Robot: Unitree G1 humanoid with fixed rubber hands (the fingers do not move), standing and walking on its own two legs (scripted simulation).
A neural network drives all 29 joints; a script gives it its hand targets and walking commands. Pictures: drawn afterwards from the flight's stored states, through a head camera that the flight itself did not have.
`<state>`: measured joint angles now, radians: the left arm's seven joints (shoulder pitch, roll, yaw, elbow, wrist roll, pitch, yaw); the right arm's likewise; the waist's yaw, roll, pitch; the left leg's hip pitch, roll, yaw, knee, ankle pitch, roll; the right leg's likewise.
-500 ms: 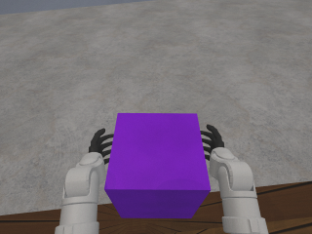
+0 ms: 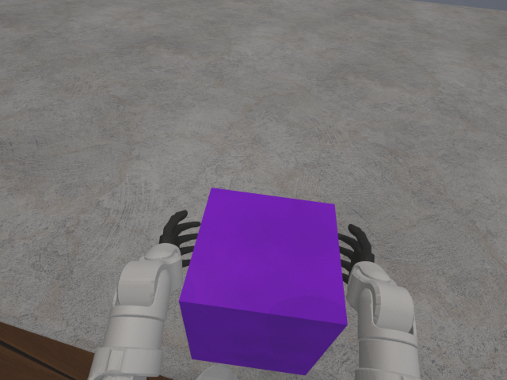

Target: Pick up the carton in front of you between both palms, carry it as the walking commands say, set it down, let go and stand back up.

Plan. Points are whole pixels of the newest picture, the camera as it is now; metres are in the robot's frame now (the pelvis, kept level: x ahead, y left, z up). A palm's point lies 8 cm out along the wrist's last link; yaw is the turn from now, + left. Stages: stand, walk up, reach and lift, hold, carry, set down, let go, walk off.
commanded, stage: carry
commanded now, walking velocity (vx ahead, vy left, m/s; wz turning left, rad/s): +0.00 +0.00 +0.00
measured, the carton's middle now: (260, 285) +0.30 +0.05 -0.02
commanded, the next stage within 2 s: none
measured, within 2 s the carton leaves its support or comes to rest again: neither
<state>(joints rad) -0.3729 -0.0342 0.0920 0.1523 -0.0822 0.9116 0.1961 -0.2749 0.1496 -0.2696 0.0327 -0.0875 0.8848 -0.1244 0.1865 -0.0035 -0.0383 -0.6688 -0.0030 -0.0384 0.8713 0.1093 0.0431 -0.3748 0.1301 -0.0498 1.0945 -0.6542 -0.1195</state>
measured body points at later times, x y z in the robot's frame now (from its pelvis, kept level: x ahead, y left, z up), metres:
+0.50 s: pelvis +0.43 -0.04 -0.22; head +0.44 -0.05 +0.23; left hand +0.76 +0.10 -0.13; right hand +0.78 -0.20 -0.12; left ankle +0.25 +0.10 -0.76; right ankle +0.48 -0.12 -0.94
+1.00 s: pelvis +0.82 -0.04 -0.20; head +0.85 -0.05 +0.25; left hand +1.15 +0.07 -0.14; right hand +1.12 -0.24 -0.14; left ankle +0.82 +0.02 -0.94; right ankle +0.76 -0.17 -0.86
